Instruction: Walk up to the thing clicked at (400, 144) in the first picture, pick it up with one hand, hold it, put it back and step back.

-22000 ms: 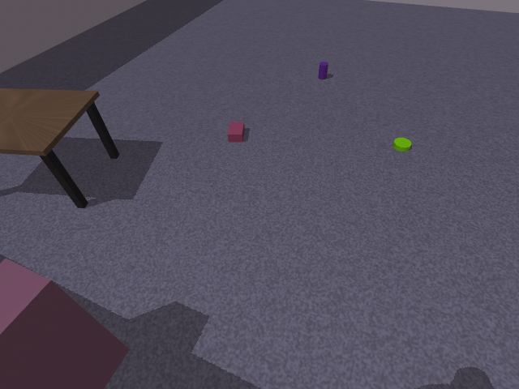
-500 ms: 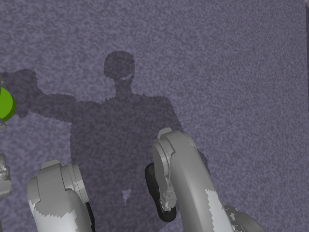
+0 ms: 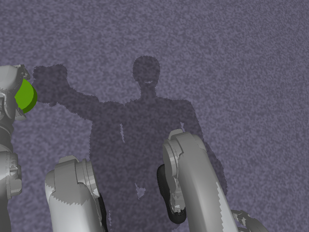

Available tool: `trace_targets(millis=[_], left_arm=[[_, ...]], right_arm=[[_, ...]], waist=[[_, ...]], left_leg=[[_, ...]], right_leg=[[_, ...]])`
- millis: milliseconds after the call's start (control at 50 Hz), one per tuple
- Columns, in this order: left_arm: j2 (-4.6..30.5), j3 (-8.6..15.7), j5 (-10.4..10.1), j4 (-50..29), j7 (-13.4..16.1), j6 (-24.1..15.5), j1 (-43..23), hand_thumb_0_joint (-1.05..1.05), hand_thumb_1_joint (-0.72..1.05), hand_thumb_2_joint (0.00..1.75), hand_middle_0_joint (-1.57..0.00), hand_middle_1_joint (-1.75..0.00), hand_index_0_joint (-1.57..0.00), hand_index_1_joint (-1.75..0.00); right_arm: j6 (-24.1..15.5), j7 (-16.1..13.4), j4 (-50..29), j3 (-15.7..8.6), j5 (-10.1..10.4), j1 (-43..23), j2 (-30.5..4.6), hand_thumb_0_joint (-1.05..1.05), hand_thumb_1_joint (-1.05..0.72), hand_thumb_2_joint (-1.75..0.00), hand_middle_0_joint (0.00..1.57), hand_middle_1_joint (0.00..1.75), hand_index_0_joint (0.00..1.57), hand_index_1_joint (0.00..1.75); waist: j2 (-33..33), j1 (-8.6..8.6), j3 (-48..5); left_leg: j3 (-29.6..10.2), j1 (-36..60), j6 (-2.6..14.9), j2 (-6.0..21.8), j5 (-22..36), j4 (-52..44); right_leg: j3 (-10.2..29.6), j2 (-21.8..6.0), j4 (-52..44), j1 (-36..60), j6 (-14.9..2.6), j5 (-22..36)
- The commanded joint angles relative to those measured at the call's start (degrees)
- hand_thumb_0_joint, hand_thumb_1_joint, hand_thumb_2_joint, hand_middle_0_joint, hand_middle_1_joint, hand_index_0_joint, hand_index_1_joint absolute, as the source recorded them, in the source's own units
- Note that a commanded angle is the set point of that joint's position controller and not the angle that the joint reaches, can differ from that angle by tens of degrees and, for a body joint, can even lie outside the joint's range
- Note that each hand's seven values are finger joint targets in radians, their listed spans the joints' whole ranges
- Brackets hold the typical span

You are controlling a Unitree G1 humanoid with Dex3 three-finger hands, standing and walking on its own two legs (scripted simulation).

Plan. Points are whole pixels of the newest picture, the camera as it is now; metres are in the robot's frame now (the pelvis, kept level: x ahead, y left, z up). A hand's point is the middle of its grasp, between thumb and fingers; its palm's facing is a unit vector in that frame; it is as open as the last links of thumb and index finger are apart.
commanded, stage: lift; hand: left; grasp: from above
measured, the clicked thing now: (14, 95) +0.50 +0.31 -0.18
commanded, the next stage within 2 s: hold in 1.62 s
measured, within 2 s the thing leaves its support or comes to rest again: neither
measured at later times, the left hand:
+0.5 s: hand out of the picture +0.41 +0.31 -0.02, palm faces -0.44 -0.08 -0.89, open 11.5 cm
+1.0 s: hand out of the picture +0.34 +0.28 +0.20, palm faces -0.43 -0.13 -0.89, open 11.5 cm
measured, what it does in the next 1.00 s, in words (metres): rises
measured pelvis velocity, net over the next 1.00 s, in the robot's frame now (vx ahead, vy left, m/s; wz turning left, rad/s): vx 0.01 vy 0.00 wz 0.12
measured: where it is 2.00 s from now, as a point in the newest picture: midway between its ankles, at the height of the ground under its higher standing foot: (138, 217)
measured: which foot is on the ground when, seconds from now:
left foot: down 0.00-1.00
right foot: down 0.00-1.00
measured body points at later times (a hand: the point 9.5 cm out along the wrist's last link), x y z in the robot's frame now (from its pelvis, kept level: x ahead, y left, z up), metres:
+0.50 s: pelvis -0.01 +0.00 +0.08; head +0.19 +0.05 +0.48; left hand +0.43 +0.32 +0.03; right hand +0.11 -0.27 -0.04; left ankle +0.07 +0.13 -0.30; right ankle +0.11 -0.13 -0.30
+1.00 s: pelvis +0.01 +0.00 +0.27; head +0.13 +0.02 +0.70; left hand +0.36 +0.28 +0.25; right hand +0.16 -0.25 +0.14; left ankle +0.07 +0.13 -0.30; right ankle +0.11 -0.13 -0.30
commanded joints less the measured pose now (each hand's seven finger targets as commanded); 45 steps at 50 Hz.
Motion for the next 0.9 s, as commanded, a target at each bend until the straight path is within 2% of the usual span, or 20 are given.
trace_targets(millis=[0,60,80,120,180,240,320,340,360,380,420,440,560,580,600,660,760,780,860,880], left_arm=[[13.42,1.01,-2.80,-11.92,-0.62,2.35,-17.62,0.00,0.63,0.74,-0.89,-0.89,-0.96,-0.83],[13.46,1.79,-3.80,-13.88,-3.17,3.14,-16.13,0.00,0.60,0.77,-0.88,-0.90,-0.93,-0.84],[11.88,0.85,-4.19,-15.79,-4.26,3.11,-15.15,0.00,0.59,0.79,-0.88,-0.89,-0.93,-0.84],[12.45,1.13,-3.80,-18.88,-5.68,2.89,-13.92,0.00,0.61,0.78,-0.89,-0.91,-0.94,-0.85],[10.04,0.73,-5.30,-20.51,-7.84,2.55,-8.91,0.00,0.62,0.79,-0.89,-0.89,-0.95,-0.83],[11.06,1.29,-6.76,-27.33,-9.34,1.84,-9.62,0.00,0.54,0.80,-0.84,-0.91,-0.89,-0.86],[8.47,0.27,-8.28,-32.24,-10.40,1.29,-5.90,0.00,0.55,0.81,-0.83,-0.93,-0.89,-0.87],[8.63,0.37,-8.79,-34.71,-10.64,1.10,-6.06,0.00,0.55,0.83,-0.83,-0.94,-0.89,-0.88],[8.03,0.45,-8.97,-33.22,-10.84,1.41,-2.61,0.00,0.53,0.80,-0.82,-0.92,-0.88,-0.86],[8.25,0.39,-9.51,-37.10,-10.98,1.34,-3.73,0.00,0.54,0.81,-0.82,-0.94,-0.88,-0.88],[7.92,0.20,-9.81,-39.04,-11.05,1.76,-2.21,0.00,0.54,0.81,-0.81,-0.96,-0.87,-0.89],[6.20,-1.03,-10.15,-39.54,-11.23,2.09,-0.58,0.00,0.53,0.81,-0.80,-0.96,-0.86,-0.89],[5.00,-0.87,-12.07,-45.32,-11.43,4.99,4.41,0.00,0.52,0.82,-0.80,-0.95,-0.85,-0.89],[3.99,-1.68,-12.30,-46.48,-11.64,5.24,4.44,0.00,0.51,0.81,-0.79,-0.95,-0.85,-0.89],[4.59,-0.99,-12.48,-46.59,-11.68,5.69,5.58,0.00,0.50,0.83,-0.78,-0.95,-0.84,-0.89],[2.80,-2.03,-12.95,-48.56,-12.20,6.73,9.24,0.00,0.48,0.82,-0.76,-0.95,-0.82,-0.90],[0.23,-3.50,-13.89,-49.48,-13.19,8.19,16.32,0.00,0.47,0.81,-0.77,-0.95,-0.82,-0.89],[0.90,-3.13,-14.00,-51.67,-13.16,8.24,15.55,0.00,0.47,0.81,-0.77,-0.95,-0.82,-0.89],[-2.01,-4.75,-14.30,-50.42,-13.23,8.49,19.73,0.00,0.48,0.81,-0.78,-0.93,-0.83,-0.88],[-1.48,-4.03,-14.41,-50.99,-13.06,8.34,19.97,0.00,0.47,0.81,-0.79,-0.91,-0.83,-0.86]], right_arm=[[0.78,-0.95,-0.97,-6.23,1.18,12.30,-14.24,0.00,-0.91,-0.90,0.20,0.30,0.20,0.30],[2.02,-1.61,-1.38,-7.39,1.96,12.65,-14.55,0.00,-0.91,-0.90,0.20,0.30,0.20,0.30],[2.37,-1.76,-1.65,-7.48,2.08,12.47,-13.82,0.00,-0.91,-0.90,0.20,0.30,0.20,0.30],[3.13,-2.16,-1.75,-7.92,2.58,12.61,-13.40,0.00,-0.91,-0.90,0.20,0.30,0.20,0.30],[3.82,-2.68,-2.15,-8.99,3.12,12.66,-12.96,0.00,-0.91,-0.90,0.20,0.30,0.20,0.30],[4.38,-3.41,-2.84,-9.66,3.70,12.40,-12.70,0.00,-0.91,-0.90,0.20,0.30,0.20,0.30],[4.73,-4.23,-4.05,-10.63,4.63,11.41,-11.84,0.00,-0.91,-0.90,0.20,0.30,0.20,0.30],[4.80,-4.60,-4.10,-10.73,4.98,11.19,-11.60,0.00,-0.91,-0.90,0.20,0.30,0.20,0.30],[4.92,-4.89,-4.16,-10.98,5.16,10.93,-11.69,0.00,-0.91,-0.90,0.20,0.30,0.20,0.30],[4.90,-5.12,-4.66,-11.03,5.43,10.44,-11.35,0.00,-0.91,-0.90,0.20,0.30,0.20,0.30],[4.94,-5.63,-5.22,-11.43,6.01,9.56,-11.07,0.00,-0.90,-0.90,0.20,0.30,0.20,0.30],[5.00,-5.85,-5.35,-11.50,6.31,9.05,-10.70,0.00,-0.90,-0.90,0.20,0.30,0.20,0.30],[5.17,-7.74,-5.65,-11.79,7.51,6.53,-9.62,0.00,-0.90,-0.90,0.20,0.30,0.20,0.30],[5.13,-7.99,-5.82,-11.66,7.53,6.21,-9.10,0.00,-0.90,-0.90,0.20,0.30,0.20,0.30],[5.11,-8.28,-5.59,-11.55,7.76,5.71,-8.97,0.00,-0.90,-0.90,0.20,0.30,0.20,0.30],[4.95,-9.18,-5.68,-11.48,8.10,4.80,-8.02,0.00,-0.90,-0.90,0.20,0.30,0.20,0.30],[4.46,-10.45,-5.55,-10.89,8.61,3.08,-6.09,0.00,-0.90,-0.90,0.20,0.30,0.20,0.30],[4.25,-10.64,-5.53,-10.80,8.76,2.77,-6.02,0.00,-0.90,-0.90,0.20,0.30,0.20,0.30],[3.24,-11.60,-4.96,-10.52,9.21,2.45,-5.03,0.00,-0.90,-0.90,0.20,0.30,0.20,0.30],[2.92,-11.84,-4.81,-10.35,9.33,2.16,-5.04,0.00,-0.90,-0.90,0.20,0.30,0.20,0.30]], waist=[[19.64,0.21,-45.93],[18.88,1.12,-44.33],[18.41,1.48,-44.95],[17.60,2.52,-47.07],[14.16,3.29,-45.11],[13.22,4.04,-46.59],[12.50,5.28,-48.38],[12.65,5.38,-48.56],[11.28,5.72,-46.09],[12.57,6.07,-46.93],[13.56,6.82,-47.78],[13.33,7.01,-48.03],[10.83,7.55,-45.19],[10.46,7.23,-44.68],[9.97,7.64,-44.52],[8.99,8.47,-44.52],[5.87,9.20,-39.25],[6.10,9.26,-40.10],[3.41,9.11,-34.43],[3.38,9.42,-33.18]], left_leg=[[7.55,33.65,2.13,-0.63,12.31,-17.07],[7.26,33.05,2.18,-1.10,10.83,-18.80],[7.72,34.82,2.22,-0.98,11.78,-19.13],[8.40,34.85,2.56,-1.19,12.25,-19.41],[8.90,33.68,2.91,-1.41,10.72,-20.97],[8.97,35.63,3.09,-1.38,10.91,-22.58],[8.22,40.22,3.15,-1.04,8.81,-26.63],[8.28,40.42,3.33,-1.13,8.22,-27.47],[7.84,40.56,3.28,-1.22,6.84,-28.73],[7.63,41.10,3.37,-1.06,5.41,-30.60],[6.23,44.11,3.32,-0.62,2.77,-34.27],[6.16,45.98,3.20,-0.33,3.41,-35.44],[5.42,53.23,3.08,-0.03,3.83,-42.51],[5.74,54.10,3.05,0.05,4.20,-43.63],[5.73,55.43,3.08,-0.10,4.66,-44.72],[6.36,59.74,2.98,0.02,6.39,-48.37],[8.32,64.53,3.01,-0.12,6.80,-54.63],[8.52,66.10,3.05,-0.20,6.70,-55.89],[8.56,69.74,3.00,-0.15,6.37,-61.34],[7.86,70.97,2.84,0.10,5.49,-63.34]], right_leg=[[-5.26,1.72,-13.74,23.66,-5.77,12.48],[-5.07,1.25,-14.68,22.12,-6.16,10.70],[-4.71,1.24,-15.68,23.55,-6.06,11.42],[-3.93,1.12,-16.57,25.67,-5.88,11.79],[-3.13,0.86,-19.09,27.23,-5.78,10.04],[-2.57,0.63,-21.01,28.87,-5.78,9.88],[-2.30,0.64,-23.43,30.04,-5.51,8.52],[-2.00,0.51,-24.40,30.75,-5.37,8.26],[-1.97,0.42,-25.47,30.26,-5.45,6.96],[-1.82,0.40,-26.01,31.06,-5.24,6.34],[-1.92,0.53,-26.57,32.12,-4.90,5.52],[-2.00,0.70,-27.29,33.23,-4.79,6.47],[-1.46,0.33,-33.73,39.35,-4.31,7.18],[-1.31,0.51,-35.09,40.89,-4.28,7.36],[-1.07,0.37,-36.29,42.51,-4.22,7.62],[-0.36,0.31,-40.79,47.45,-4.10,8.59],[0.97,0.55,-49.74,56.31,-4.00,7.82],[1.38,0.55,-51.37,58.52,-4.01,7.63],[2.12,0.75,-57.59,64.00,-3.92,7.06],[2.21,0.67,-58.56,65.02,-3.88,6.43]])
